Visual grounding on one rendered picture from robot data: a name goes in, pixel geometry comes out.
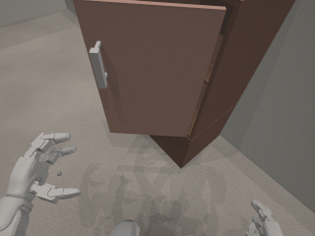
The left robot hand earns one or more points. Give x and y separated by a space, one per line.
22 182

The cupboard door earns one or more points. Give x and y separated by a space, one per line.
156 56

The right robot hand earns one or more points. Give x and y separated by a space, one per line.
265 225

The handle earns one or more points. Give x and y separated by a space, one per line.
96 59

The robot left shin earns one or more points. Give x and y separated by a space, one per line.
128 220

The robot left forearm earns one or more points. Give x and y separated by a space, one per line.
14 215

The robot left thigh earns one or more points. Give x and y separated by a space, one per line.
126 228

